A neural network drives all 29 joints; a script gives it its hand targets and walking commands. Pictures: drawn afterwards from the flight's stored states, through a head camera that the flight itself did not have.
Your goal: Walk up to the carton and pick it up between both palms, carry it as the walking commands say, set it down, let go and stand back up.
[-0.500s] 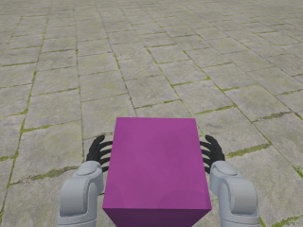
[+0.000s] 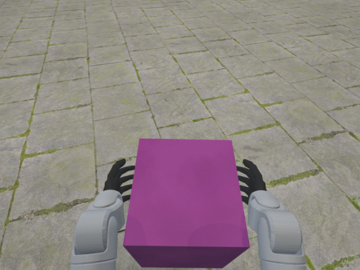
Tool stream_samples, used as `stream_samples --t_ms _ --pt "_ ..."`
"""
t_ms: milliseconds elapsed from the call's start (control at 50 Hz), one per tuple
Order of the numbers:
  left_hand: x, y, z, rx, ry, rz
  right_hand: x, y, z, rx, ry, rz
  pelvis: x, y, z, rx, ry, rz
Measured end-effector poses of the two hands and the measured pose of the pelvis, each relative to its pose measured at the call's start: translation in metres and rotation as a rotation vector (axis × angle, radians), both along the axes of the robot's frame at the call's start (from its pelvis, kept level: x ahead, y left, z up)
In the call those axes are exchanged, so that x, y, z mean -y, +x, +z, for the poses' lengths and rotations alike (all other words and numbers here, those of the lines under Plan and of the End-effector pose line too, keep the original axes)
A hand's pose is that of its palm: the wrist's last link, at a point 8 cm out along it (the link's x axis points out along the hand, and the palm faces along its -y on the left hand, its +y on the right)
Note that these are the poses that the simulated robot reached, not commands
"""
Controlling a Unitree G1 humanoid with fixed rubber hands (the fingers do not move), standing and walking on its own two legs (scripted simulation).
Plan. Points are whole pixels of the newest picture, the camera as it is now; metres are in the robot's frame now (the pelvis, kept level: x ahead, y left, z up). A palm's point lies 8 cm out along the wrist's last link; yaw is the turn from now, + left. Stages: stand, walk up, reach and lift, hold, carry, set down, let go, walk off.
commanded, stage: carry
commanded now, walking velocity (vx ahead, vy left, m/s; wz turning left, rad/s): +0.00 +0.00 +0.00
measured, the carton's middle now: (183, 207) +0.27 +0.00 +0.00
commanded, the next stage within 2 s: none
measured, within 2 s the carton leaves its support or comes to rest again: neither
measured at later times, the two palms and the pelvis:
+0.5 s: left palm (112, 196) +0.25 +0.14 +0.09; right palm (262, 196) +0.25 -0.15 +0.09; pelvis +0.00 +0.00 +0.00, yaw +0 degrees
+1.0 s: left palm (113, 198) +0.25 +0.14 +0.08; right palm (258, 197) +0.25 -0.15 +0.08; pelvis +0.00 +0.00 +0.00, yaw +0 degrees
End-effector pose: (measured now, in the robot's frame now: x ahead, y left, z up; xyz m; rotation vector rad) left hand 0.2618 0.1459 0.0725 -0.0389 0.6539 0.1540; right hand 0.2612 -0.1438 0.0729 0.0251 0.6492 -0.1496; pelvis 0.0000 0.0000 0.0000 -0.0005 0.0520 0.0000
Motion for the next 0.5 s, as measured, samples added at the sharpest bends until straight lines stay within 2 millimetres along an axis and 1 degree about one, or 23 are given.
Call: stream_samples --t_ms 140,260,500 --pt "0.002 0.001 0.003 0.013 0.000 -0.002 0.002 0.001 0.003 0.013 0.001 -0.001 0.002 0.002 0.000 -0.001 0.000 -0.001" --pt "0.004 -0.003 0.012 0.027 -0.005 -0.001 0.004 -0.004 0.011 0.027 0.007 -0.006 0.003 0.005 0.000 -0.005 0.000 -0.001" --pt "0.005 -0.012 0.020 0.022 -0.012 0.007 0.005 -0.012 0.020 0.022 0.016 -0.009 0.005 0.004 0.001 -0.007 0.003 0.000"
